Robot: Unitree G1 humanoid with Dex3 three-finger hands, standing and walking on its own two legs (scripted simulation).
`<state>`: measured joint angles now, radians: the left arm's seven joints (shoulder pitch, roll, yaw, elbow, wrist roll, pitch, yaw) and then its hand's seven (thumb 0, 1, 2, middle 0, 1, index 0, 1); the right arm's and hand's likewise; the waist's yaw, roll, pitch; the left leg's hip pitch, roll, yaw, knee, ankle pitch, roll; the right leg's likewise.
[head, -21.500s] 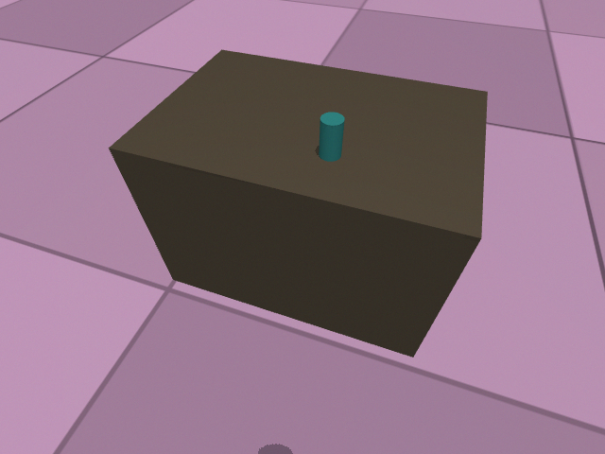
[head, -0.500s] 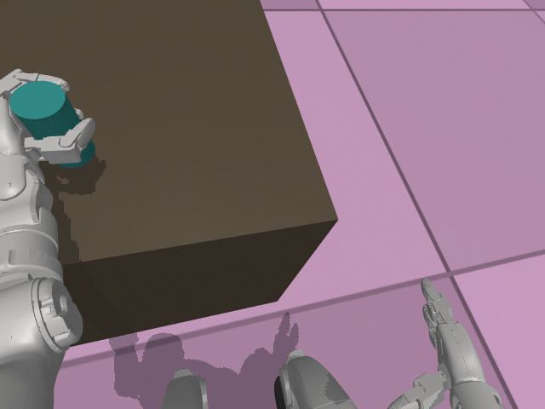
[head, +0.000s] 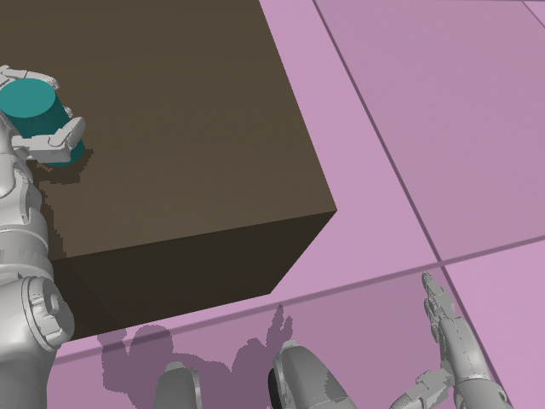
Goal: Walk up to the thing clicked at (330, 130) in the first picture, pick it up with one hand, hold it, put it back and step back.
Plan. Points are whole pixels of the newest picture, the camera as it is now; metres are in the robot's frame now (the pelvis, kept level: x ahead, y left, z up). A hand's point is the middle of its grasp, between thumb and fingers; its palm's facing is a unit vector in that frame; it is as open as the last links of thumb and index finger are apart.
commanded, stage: lower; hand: left
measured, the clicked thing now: (46, 126) +0.53 +0.24 +0.04
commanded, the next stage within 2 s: loosen in 0.20 s
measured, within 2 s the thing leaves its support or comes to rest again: rests again in 0.04 s
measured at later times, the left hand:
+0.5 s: hand (53, 129) +0.52 +0.23 +0.04, palm faces +0.23 -0.97 +0.01, open 8.4 cm
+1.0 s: hand (53, 125) +0.53 +0.23 +0.04, palm faces +0.23 -0.97 +0.01, open 16.9 cm
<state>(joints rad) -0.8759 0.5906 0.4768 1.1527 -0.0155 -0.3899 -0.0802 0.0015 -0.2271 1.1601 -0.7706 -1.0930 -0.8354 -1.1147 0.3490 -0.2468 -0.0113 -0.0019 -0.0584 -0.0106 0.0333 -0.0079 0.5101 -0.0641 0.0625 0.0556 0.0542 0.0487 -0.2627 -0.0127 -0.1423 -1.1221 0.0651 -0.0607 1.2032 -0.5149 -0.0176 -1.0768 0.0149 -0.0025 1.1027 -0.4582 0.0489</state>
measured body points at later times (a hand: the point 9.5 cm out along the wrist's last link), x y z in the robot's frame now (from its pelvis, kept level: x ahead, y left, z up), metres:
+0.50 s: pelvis -0.02 +0.00 -0.02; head +0.13 +0.05 +0.41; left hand +0.50 +0.28 +0.04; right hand +0.15 -0.26 +0.00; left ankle +0.02 +0.12 -0.64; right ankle +0.03 -0.16 -0.64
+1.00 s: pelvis +0.00 +0.00 -0.01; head +0.14 +0.05 +0.41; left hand +0.51 +0.28 +0.04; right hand +0.16 -0.26 +0.00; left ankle +0.02 +0.12 -0.64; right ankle +0.03 -0.16 -0.64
